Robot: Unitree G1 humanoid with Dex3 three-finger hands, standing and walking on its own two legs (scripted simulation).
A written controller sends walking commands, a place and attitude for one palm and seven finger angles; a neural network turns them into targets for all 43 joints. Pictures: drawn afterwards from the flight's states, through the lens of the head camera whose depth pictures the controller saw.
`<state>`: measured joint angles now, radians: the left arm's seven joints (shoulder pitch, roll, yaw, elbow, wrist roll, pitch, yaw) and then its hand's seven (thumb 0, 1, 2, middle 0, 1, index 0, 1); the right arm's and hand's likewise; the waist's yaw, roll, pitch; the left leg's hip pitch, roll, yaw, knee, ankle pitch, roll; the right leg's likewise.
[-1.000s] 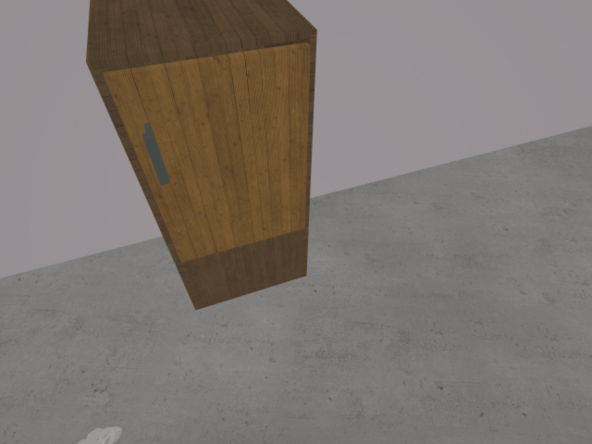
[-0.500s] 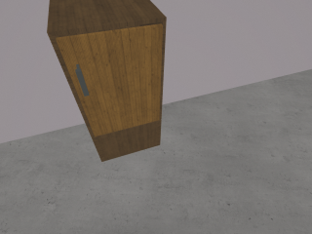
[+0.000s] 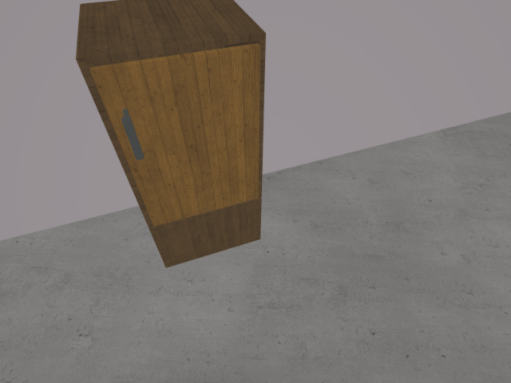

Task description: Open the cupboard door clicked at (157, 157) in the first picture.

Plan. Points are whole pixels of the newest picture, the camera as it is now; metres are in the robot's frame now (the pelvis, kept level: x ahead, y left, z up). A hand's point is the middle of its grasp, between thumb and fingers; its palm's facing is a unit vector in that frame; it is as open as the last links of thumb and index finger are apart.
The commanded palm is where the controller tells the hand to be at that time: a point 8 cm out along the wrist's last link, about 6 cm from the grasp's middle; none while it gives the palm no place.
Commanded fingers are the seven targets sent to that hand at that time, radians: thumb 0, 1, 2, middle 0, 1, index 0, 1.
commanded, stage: look at it before walking up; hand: left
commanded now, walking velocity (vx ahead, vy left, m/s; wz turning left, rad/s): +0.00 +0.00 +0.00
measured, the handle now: (132, 134) +0.69 +0.37 -0.02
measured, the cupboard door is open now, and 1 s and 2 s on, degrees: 0 0 0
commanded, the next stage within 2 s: turn to face it in 0.44 s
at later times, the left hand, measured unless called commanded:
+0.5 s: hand out of the picture +0.07 +0.24 -0.16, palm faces -0.02 -0.95 -0.33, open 7.4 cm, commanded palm none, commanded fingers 0.00 0.90 0.90 -0.20 -0.30 -0.20 -0.30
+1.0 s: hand out of the picture +0.00 +0.25 -0.21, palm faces +0.21 -0.95 -0.22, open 7.4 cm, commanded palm none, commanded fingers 0.00 0.90 0.90 -0.20 -0.30 -0.20 -0.30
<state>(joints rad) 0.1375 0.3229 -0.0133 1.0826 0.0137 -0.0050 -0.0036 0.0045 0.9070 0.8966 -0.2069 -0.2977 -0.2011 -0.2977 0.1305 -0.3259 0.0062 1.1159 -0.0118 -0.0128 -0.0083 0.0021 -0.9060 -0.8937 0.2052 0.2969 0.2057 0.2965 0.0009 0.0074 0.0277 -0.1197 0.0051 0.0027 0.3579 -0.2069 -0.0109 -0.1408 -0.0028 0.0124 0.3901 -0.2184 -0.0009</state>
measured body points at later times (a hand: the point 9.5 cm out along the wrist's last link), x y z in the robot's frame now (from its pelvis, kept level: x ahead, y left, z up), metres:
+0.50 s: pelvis +0.00 +0.00 +0.00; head +0.01 +0.00 +0.45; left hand +0.07 +0.29 -0.13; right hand +0.08 -0.29 -0.14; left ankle -0.01 +0.13 -0.75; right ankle +0.00 -0.12 -0.75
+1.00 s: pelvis -0.02 +0.04 -0.03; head +0.01 +0.07 +0.42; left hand -0.01 +0.30 -0.19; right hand +0.08 -0.20 -0.16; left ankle -0.02 +0.12 -0.75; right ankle -0.01 -0.11 -0.73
